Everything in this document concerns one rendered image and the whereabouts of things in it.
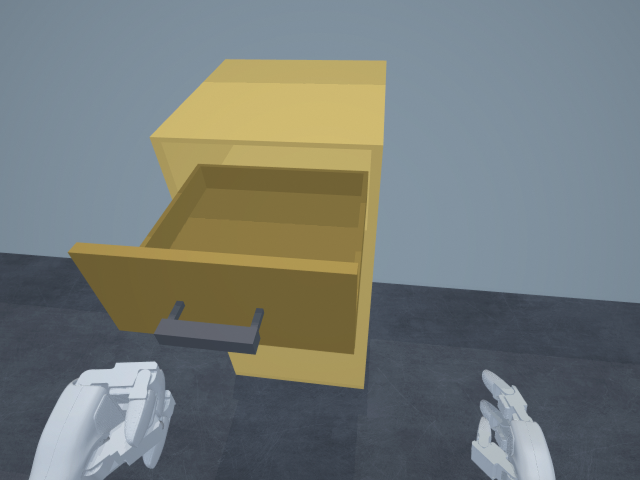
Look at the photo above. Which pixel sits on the right robot hand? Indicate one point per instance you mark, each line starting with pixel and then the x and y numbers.
pixel 520 439

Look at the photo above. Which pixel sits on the drawer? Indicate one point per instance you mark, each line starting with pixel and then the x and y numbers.
pixel 237 238

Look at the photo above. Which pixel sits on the cabinet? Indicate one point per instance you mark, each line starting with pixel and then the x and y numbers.
pixel 313 114

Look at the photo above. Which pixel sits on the handle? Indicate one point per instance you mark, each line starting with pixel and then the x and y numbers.
pixel 210 336

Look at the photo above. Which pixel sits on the left robot hand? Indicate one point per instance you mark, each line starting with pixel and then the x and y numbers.
pixel 125 403

